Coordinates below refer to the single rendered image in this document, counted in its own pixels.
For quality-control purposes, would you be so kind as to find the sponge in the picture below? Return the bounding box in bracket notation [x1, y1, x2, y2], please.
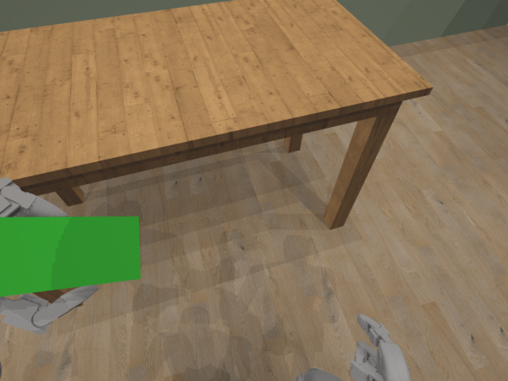
[0, 216, 140, 297]

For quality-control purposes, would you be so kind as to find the left robot hand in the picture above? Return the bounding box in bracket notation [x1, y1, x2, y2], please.
[0, 177, 98, 335]

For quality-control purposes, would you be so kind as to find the right robot hand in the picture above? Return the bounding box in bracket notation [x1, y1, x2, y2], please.
[351, 314, 412, 381]

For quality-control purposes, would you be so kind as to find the table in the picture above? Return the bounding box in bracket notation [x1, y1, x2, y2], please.
[0, 0, 433, 307]

